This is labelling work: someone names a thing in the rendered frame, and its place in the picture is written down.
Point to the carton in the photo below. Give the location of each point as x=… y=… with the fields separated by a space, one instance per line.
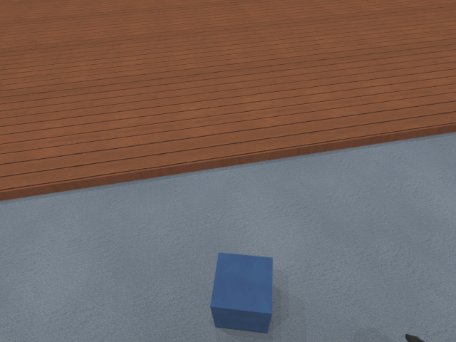
x=242 y=292

